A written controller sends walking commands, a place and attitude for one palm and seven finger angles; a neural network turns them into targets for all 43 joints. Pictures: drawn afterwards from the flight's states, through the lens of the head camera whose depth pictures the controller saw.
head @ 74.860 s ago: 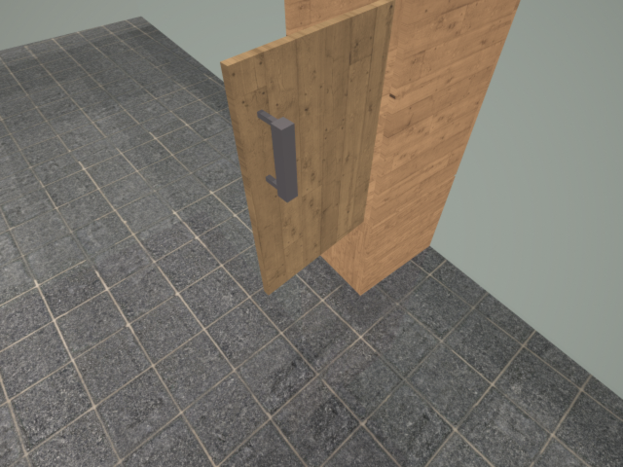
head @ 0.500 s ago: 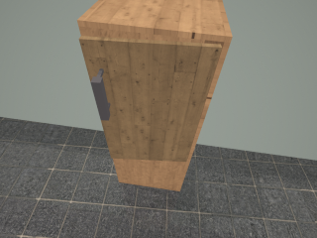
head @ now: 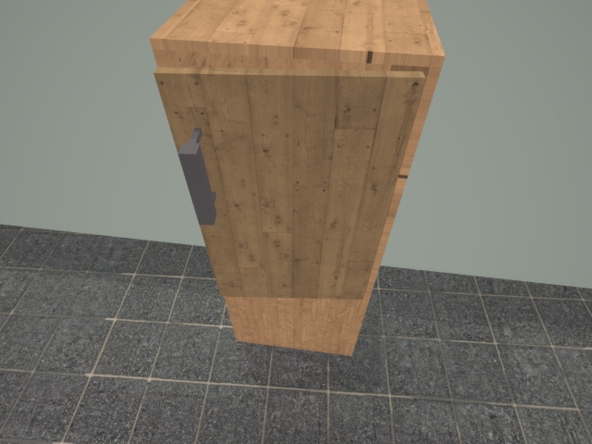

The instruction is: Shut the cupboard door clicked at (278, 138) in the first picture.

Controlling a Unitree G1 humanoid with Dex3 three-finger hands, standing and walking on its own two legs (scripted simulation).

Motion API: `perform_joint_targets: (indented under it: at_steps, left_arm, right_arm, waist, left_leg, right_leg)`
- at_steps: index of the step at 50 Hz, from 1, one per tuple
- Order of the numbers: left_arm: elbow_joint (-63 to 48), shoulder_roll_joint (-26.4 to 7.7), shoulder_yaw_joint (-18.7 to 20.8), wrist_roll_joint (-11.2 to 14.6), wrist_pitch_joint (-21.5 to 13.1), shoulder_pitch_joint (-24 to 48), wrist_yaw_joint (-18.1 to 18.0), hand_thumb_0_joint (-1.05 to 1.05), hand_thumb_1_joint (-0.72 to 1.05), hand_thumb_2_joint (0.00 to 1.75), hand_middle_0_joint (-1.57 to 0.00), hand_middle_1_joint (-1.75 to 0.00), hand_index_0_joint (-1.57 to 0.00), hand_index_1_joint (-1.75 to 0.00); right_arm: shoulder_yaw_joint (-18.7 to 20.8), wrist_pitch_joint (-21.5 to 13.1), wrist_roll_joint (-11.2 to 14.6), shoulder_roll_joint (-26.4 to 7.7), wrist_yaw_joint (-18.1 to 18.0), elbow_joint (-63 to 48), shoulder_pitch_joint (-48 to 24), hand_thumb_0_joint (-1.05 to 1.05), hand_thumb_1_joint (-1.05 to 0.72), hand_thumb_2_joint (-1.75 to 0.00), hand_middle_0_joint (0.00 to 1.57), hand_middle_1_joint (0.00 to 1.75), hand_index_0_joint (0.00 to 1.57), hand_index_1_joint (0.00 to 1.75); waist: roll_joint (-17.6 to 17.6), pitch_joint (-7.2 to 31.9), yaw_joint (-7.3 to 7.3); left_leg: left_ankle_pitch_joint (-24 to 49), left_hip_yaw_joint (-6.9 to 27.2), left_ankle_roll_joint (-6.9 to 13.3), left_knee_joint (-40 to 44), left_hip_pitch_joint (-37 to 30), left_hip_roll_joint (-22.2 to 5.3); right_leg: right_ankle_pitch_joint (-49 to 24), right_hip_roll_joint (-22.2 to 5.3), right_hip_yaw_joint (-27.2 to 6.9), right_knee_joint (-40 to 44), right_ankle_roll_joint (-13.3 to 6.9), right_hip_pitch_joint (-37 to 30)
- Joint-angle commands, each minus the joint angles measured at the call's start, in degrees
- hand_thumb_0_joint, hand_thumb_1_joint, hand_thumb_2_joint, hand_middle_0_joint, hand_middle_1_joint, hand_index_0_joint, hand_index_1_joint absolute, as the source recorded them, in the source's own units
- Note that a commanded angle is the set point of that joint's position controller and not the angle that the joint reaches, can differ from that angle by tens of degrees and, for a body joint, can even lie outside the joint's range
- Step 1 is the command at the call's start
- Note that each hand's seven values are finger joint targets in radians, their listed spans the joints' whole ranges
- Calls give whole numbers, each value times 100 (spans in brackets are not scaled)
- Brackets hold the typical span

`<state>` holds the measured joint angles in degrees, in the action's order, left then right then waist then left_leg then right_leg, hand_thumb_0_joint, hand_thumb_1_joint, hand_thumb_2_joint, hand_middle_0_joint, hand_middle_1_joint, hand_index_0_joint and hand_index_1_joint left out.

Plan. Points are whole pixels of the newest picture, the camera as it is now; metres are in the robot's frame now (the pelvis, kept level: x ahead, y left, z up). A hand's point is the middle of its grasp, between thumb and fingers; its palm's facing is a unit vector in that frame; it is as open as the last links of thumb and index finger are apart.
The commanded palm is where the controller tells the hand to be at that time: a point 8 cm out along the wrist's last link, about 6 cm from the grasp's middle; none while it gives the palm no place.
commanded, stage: look again from close up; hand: left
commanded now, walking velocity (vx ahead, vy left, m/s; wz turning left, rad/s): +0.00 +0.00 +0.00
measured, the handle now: (202, 177) +0.49 +0.18 +0.09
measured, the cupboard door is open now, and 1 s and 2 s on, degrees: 6 6 6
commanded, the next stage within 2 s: raise the hand and make a fist in 0.28 s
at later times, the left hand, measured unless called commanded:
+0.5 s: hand (171, 438) +0.15 +0.18 -0.08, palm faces +0.23 -0.96 -0.19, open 7.4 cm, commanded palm +0.11 +0.23 -0.06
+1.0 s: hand (168, 425) +0.15 +0.17 -0.01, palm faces +0.03 -1.00 -0.05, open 5.2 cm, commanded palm +0.13 +0.22 +0.00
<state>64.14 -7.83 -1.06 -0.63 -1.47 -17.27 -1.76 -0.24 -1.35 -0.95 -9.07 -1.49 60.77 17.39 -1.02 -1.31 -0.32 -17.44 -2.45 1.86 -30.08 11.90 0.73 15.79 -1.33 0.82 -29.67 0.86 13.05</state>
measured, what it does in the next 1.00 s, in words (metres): lowers itself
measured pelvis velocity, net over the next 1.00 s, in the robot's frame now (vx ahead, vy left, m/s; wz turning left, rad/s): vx -0.05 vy -0.04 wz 0.05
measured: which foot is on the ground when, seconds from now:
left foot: down 0.00-1.00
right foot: down 0.00-1.00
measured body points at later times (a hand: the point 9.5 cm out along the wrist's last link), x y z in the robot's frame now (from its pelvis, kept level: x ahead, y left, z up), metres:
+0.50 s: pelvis +0.01 -0.02 -0.01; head +0.01 -0.02 +0.44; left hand +0.13 +0.23 -0.07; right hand +0.07 -0.26 -0.14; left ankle -0.01 +0.10 -0.74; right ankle +0.00 -0.13 -0.74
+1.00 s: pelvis -0.05 -0.04 -0.08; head +0.00 -0.03 +0.37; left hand +0.14 +0.22 +0.00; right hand +0.18 -0.25 -0.14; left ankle -0.01 +0.10 -0.73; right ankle +0.00 -0.13 -0.74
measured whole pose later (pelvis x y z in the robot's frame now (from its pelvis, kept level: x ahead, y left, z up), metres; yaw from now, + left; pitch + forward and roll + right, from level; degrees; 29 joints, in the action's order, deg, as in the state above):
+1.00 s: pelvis -0.05 -0.04 -0.08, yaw +3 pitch +10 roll -2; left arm -2.8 -14.8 10.8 18.0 -22.5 -22.0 20.0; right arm -1.1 -15.7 2.0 -12.5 -4.6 30.8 11.4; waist -0.8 5.7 2.6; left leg -28.8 4.1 -1.7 -65.6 46.7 -1.8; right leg 27.7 0.0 7.8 -62.7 -3.3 45.1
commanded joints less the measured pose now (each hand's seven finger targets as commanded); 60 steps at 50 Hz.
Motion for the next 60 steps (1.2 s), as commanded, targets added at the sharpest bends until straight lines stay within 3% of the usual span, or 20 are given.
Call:
perform_joint_targets:
  at_steps: [1, 18, 19, 20, 21, 22, 23, 24, 26, 27, 28, 31, 32, 34, 37, 41, 43, 49, 52, 60]
  left_arm:
    - [-260, -545, 86, -15, -26, -242, -55, 0, 90, 90, -20, -30, -20, -30]
    - [-342, -895, 165, -3, -14, 46, -35, 0, 90, 90, -20, -30, -20, -30]
    - [-140, -890, 178, -47, -72, -500, -266, 0, 90, 90, -20, -30, -20, -30]
    - [-9615, -4645, 2914, 611, -1745, 4873, -330, 0, 90, 90, -20, -30, -20, -30]
    - [-7374, -1291, 399, 682, -1169, 424, -340, 0, 90, 90, -22, -32, -22, -32]
    - [-7384, -20, 119, 1108, -396, -920, -334, 0, 90, 90, -24, -34, -24, -34]
    - [-6864, -383, 337, 967, -450, -186, -409, 0, 90, 90, -25, -36, -25, -36]
    - [-6538, -417, 639, 985, -666, -92, -297, 0, 90, 90, -27, -38, -27, -38]
    - [-5600, -545, 1213, 1119, -1440, -1208, 167, 0, 90, 90, -31, -42, -31, -42]
    - [-5183, -459, 1378, 1208, -1893, -1960, 523, 0, 90, 90, -33, -44, -33, -44]
    - [-5115, -244, 1268, 1352, -2399, -2084, 907, 0, 90, 90, -35, -46, -35, -46]
    - [-5282, -866, 1767, 1683, -3668, -1836, 2120, 0, 90, 90, -40, -52, -40, -52]
    - [-5276, -1207, 2130, 1762, -3639, -1818, 2312, 0, 90, 90, -42, -54, -42, -54]
    - [-6108, -1294, 2046, 2048, -3245, -1312, 2563, 0, 90, 90, -46, -58, -46, -58]
    - [-7311, -1493, 2037, 2224, -2946, -124, 2377, 0, 90, 90, -51, -64, -51, -64]
    - [-8541, -1373, 1549, 1992, -3177, 352, 2052, 0, 90, 90, -58, -72, -58, -72]
    - [-8357, -1418, 1490, 1931, -3069, 385, 2045, 0, 90, 90, -62, -76, -62, -76]
    - [-7802, -1532, 1594, 1924, -1963, -161, 2134, 0, 90, 90, -73, -88, -73, -88]
    - [-7757, -1645, 2022, 2009, -1612, -490, 1870, 0, 90, 90, -79, -94, -79, -94]
    - [-8137, -1267, 1570, 1904, -1946, -453, 1635, 0, 90, 90, -93, -110, -93, -110]
  right_arm:
    - [50, -112, 20, -569, -12, -308, 256, 0, -90, -90, 20, 30, 20, 30]
    - [54, -118, 20, -745, -24, -44, -22, 0, -90, -90, 20, 30, 20, 30]
    - [108, -93, 101, -873, 18, -365, -433, 0, -90, -90, 20, 30, 20, 30]
    - [433, -1205, 81, -2035, -582, -1820, 169, 0, -90, -90, 20, 30, 20, 30]
    - [109, -1617, 430, -1214, -624, -1875, -381, 0, -90, -90, 20, 30, 20, 30]
    - [132, -1838, 275, -969, -462, -2101, -661, 0, -90, -90, 20, 30, 20, 30]
    - [233, -2004, 324, -950, -302, -1896, -390, 0, -90, -90, 20, 30, 20, 30]
    - [392, -2024, 253, -1090, -215, -2098, -445, 0, -90, -90, 20, 30, 20, 30]
    - [512, -2009, 129, -1138, -113, -2423, -615, 0, -90, -90, 20, 30, 20, 30]
    - [591, -1994, 151, -1089, -32, -2615, -676, 0, -90, -90, 20, 30, 20, 30]
    - [571, -1989, 102, -1027, 48, -2740, -761, 0, -90, -90, 20, 30, 20, 30]
    - [637, -1960, 115, -1112, 143, -3234, -972, 0, -90, -90, 20, 30, 20, 30]
    - [677, -1899, 170, -1141, 137, -3377, -940, 0, -90, -90, 20, 30, 20, 30]
    - [608, -1815, 272, -1185, 56, -3913, -1120, 0, -90, -90, 20, 30, 20, 30]
    - [523, -1777, 306, -1153, -130, -4140, -921, 0, -90, -90, 20, 30, 20, 30]
    - [441, -1827, 249, -1147, -266, -3987, -633, 0, -90, -90, 20, 30, 20, 30]
    - [387, -1813, 249, -1164, -344, -3848, -582, 0, -90, -90, 20, 30, 20, 30]
    - [258, -1715, 358, -1142, -412, -3951, -679, 0, -90, -90, 20, 30, 20, 30]
    - [226, -1659, 317, -1027, -398, -4003, -769, 0, -90, -90, 20, 30, 20, 30]
    - [164, -1786, 241, -1116, -279, -3977, -562, 0, -90, -90, 20, 30, 20, 30]
  waist:
    - [81, -350, 33]
    - [174, -81, 62]
    - [901, -99, 241]
    - [-27, 2247, -687]
    - [-2108, 2973, -102]
    - [-2151, 2397, 119]
    - [-861, 1011, -217]
    - [-315, 127, -207]
    - [1276, 27, 3]
    - [1281, 216, 263]
    - [1454, 428, 340]
    - [1001, 986, 425]
    - [683, 1245, 534]
    - [284, 1671, 504]
    - [221, 1683, 165]
    - [-235, 1848, -104]
    - [-106, 1631, -214]
    - [-280, 1524, 74]
    - [152, 1620, 269]
    - [-76, 1399, 134]
  left_leg:
    - [871, 685, 93, 917, 272, -667]
    - [1413, 451, 36, 955, -206, -650]
    - [1889, 273, -137, -180, 126, -814]
    - [3410, 366, -50, -486, -1766, -495]
    - [3901, 489, -122, -202, -2065, -383]
    - [4513, 415, -397, 128, -1398, -408]
    - [3457, 558, -425, 54, -326, -379]
    - [2302, 578, -406, -160, 495, -234]
    - [1177, 465, -238, -791, 1595, -44]
    - [1107, 339, -287, -1052, 1886, 26]
    - [858, 269, -327, -1394, 2270, 101]
    - [137, 130, -325, -2329, 3263, 213]
    - [115, 68, -272, -2450, 3343, 222]
    - [-179, -53, -188, -2615, 3449, 300]
    - [-624, 115, -93, -2888, 3546, 163]
    - [-408, 291, 4, -2955, 3121, -14]
    - [-444, 366, 15, -2948, 3185, -59]
    - [-608, 406, -22, -2371, 3026, -13]
    - [-378, 424, -58, -2191, 2999, 1]
    - [-66, 490, -79, -1685, 2407, -31]
  right_leg:
    - [-424, -310, -378, 376, -275, 42]
    - [-1222, -422, -482, 508, -263, -254]
    - [-3176, -740, -654, 561, -143, -285]
    - [-3109, -120, -168, -785, -179, -421]
    - [-1250, 181, 277, -1325, -144, 386]
    - [-327, 148, 481, -1109, -165, 537]
    - [-338, 90, 438, -811, -129, 908]
    - [-532, 97, 511, -446, -156, 1169]
    - [-649, 84, 539, -712, -153, 1588]
    - [-658, 59, 441, -979, -195, 1570]
    - [-554, 39, 395, -1360, -195, 1803]
    - [-124, -143, -280, -1965, -211, 2076]
    - [-53, -194, -499, -2003, -228, 1955]
    - [721, -252, -849, -1796, -167, 1854]
    - [1856, -197, -1100, -1529, -68, 2333]
    - [1444, -17, -791, -1722, -142, 2602]
    - [1426, 39, -673, -1739, -146, 2696]
    - [1891, 42, -495, -1371, -157, 2252]
    - [1727, 18, -461, -1255, -120, 1794]
    - [835, 134, 86, -1463, -176, 1897]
